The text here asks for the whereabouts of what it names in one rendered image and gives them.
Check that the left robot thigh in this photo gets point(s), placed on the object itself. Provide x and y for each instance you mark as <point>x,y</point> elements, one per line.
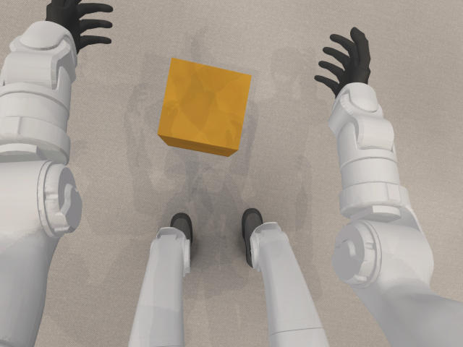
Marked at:
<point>158,318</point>

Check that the left robot forearm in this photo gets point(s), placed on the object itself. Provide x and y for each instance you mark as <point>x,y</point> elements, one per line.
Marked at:
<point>35,95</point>

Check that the right robot upper arm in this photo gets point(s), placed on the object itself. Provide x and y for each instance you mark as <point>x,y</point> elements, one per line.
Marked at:
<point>389,267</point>

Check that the robot left hand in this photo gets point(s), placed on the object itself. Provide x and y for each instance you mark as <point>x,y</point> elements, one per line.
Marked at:
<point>67,13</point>

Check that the left robot upper arm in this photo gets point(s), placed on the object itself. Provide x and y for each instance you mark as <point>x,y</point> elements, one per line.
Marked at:
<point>39,203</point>

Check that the right robot forearm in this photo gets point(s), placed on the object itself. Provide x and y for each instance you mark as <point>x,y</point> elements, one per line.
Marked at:
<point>371,188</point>

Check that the robot right hand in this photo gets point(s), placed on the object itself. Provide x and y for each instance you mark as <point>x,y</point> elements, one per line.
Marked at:
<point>356,65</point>

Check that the left robot shin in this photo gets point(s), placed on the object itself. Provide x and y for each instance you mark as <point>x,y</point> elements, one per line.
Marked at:
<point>167,231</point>

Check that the carton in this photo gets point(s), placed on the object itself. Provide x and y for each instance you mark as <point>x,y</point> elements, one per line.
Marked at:
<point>203,108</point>

